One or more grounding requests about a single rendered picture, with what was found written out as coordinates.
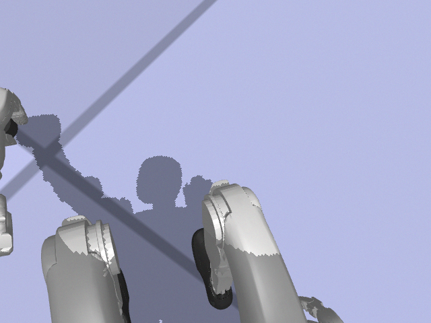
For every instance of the right robot hand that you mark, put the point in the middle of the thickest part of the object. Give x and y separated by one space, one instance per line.
317 310

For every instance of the right robot foot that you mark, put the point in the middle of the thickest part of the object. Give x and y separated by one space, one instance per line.
219 301

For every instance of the tin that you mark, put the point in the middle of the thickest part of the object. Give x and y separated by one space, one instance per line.
11 128

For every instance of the left robot arm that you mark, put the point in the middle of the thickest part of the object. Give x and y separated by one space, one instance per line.
6 227

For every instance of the left robot hand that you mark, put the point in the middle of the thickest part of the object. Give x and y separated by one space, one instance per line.
10 107

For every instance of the left robot foot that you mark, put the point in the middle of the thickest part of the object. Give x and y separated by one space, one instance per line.
125 297

